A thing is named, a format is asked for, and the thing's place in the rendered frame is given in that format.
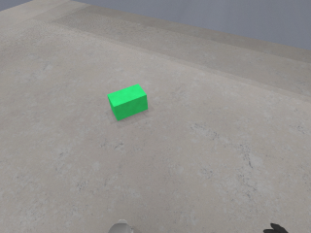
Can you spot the carton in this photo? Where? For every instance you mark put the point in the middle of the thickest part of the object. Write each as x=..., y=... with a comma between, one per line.
x=128, y=101

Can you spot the robot left shin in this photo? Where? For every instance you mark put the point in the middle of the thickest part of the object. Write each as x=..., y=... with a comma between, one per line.
x=122, y=221

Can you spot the robot right hand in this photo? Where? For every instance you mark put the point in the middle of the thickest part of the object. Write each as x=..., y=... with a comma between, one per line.
x=276, y=229

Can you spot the robot left thigh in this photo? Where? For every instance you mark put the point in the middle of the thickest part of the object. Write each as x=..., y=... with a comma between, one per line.
x=121, y=228

